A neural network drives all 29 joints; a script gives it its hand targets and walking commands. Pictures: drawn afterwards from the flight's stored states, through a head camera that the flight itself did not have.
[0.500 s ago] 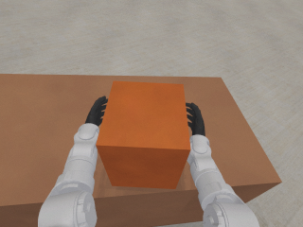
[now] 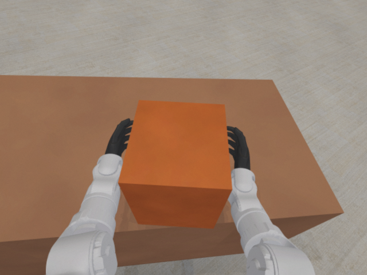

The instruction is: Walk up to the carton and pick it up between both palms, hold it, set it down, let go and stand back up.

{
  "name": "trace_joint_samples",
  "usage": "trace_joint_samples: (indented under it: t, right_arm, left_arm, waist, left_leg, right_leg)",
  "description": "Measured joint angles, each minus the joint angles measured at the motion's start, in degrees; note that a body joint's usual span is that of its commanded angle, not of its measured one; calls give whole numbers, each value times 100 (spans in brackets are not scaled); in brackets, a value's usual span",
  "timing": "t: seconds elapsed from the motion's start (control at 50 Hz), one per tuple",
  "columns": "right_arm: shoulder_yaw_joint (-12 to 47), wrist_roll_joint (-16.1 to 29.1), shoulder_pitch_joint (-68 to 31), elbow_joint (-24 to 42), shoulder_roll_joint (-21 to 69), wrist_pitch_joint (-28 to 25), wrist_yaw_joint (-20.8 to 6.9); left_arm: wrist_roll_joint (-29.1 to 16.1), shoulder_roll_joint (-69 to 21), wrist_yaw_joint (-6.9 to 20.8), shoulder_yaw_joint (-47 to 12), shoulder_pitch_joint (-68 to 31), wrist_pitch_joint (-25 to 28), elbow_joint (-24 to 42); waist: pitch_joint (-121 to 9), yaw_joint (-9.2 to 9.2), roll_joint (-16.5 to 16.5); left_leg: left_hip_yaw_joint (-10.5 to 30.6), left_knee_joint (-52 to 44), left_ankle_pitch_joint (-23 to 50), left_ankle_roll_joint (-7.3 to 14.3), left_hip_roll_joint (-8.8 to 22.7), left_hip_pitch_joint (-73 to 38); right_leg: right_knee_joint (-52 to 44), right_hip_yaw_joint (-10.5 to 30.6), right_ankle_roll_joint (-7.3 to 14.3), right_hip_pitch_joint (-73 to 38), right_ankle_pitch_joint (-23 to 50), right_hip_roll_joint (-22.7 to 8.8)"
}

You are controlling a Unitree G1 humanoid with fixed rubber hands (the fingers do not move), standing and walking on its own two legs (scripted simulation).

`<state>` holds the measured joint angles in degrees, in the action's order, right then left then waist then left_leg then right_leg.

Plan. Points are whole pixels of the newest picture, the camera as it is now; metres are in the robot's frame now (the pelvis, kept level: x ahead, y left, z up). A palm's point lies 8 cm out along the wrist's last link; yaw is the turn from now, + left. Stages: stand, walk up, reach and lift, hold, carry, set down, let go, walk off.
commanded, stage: set down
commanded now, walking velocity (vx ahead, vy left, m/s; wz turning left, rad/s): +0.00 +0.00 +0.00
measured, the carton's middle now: (178, 168) +0.36 -0.01 -0.02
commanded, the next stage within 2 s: none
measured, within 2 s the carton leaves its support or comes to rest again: neither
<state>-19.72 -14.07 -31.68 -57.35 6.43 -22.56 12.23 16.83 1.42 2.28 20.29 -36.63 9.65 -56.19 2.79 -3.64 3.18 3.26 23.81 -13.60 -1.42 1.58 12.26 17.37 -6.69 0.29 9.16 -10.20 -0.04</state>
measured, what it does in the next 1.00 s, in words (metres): stands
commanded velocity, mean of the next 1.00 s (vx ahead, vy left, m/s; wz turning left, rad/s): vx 0.00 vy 0.00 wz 0.00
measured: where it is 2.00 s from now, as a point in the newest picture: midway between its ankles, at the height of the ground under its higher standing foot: outside the picture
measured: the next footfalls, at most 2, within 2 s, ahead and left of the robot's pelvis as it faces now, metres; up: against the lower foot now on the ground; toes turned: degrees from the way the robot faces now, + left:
none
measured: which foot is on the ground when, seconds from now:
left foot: down 0.00-1.00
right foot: down 0.00-1.00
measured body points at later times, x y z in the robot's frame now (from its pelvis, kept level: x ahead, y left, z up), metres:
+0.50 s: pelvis -0.01 +0.00 +0.00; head +0.05 +0.03 +0.45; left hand +0.40 +0.13 +0.01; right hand +0.36 -0.16 +0.03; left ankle -0.01 +0.13 -0.75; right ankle -0.01 -0.11 -0.75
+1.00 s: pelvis -0.01 +0.00 +0.00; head +0.06 +0.03 +0.44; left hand +0.40 +0.12 +0.01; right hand +0.35 -0.17 +0.02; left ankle -0.01 +0.13 -0.75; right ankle -0.01 -0.11 -0.75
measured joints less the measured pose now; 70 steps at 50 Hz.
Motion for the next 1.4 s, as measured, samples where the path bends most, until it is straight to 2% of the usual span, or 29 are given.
trace_joint_samples:
  t: [0.26,0.62,1.14,1.24,1.32,1.4]
  right_arm:
    - [-326,-285,-121,-130,13,-137,-36]
    - [-640,-547,-136,-130,65,-284,-124]
    - [-845,-588,-65,-130,101,-670,-156]
    - [-847,-325,-176,-459,29,-683,-181]
    - [-645,267,-260,-851,-85,-661,-165]
    - [-301,733,-410,-1054,-254,-662,-121]
  left_arm:
    - [0,0,-23,165,-223,281,-388]
    - [0,-86,2,355,-246,531,-443]
    - [152,-175,70,504,-365,722,-364]
    - [154,-120,-103,367,-409,719,-468]
    - [155,23,-368,-33,-474,775,-803]
    - [4,153,-434,-297,-620,1000,-1148]
  waist:
    - [-12,0,-30]
    - [-12,0,-30]
    - [-12,0,-32]
    - [-79,1,-32]
    - [-340,0,-40]
    - [-619,1,-66]
  left_leg:
    - [0,0,56,0,0,148]
    - [0,0,76,0,0,257]
    - [-1,0,143,1,1,565]
    - [0,-1,166,1,1,693]
    - [0,17,189,1,2,1014]
    - [-1,140,172,1,5,1434]
  right_leg:
    - [0,0,0,148,57,0]
    - [0,0,0,257,76,0]
    - [0,0,0,564,142,0]
    - [-1,0,0,693,168,0]
    - [19,0,0,1015,192,0]
    - [119,1,0,1425,193,0]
